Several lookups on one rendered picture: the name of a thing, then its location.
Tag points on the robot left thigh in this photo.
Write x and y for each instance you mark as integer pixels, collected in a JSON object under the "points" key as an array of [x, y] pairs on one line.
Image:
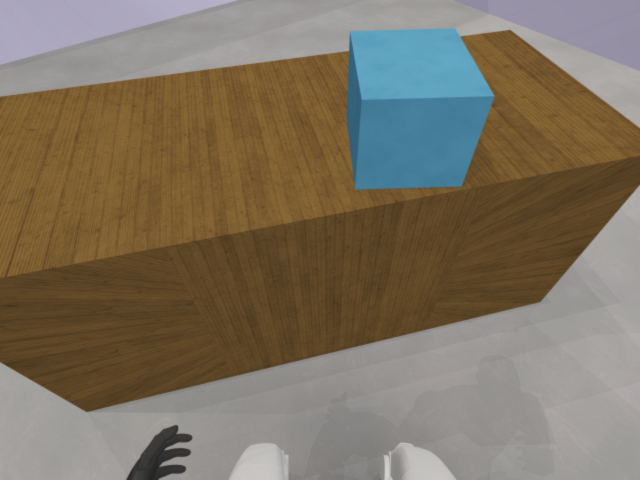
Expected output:
{"points": [[263, 461]]}

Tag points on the carton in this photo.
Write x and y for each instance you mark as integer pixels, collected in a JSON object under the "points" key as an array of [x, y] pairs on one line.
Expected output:
{"points": [[416, 107]]}

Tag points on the robot thigh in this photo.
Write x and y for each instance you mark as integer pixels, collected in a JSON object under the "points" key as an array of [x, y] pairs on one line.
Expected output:
{"points": [[413, 463], [263, 461]]}

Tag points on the left robot hand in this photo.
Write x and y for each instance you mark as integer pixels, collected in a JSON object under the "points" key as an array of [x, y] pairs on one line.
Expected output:
{"points": [[147, 466]]}

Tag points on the pedestal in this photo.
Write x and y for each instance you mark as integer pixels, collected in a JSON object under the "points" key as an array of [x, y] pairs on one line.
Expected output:
{"points": [[165, 232]]}

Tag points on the robot right thigh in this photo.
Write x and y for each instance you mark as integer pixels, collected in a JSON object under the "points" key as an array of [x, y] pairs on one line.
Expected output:
{"points": [[413, 463]]}

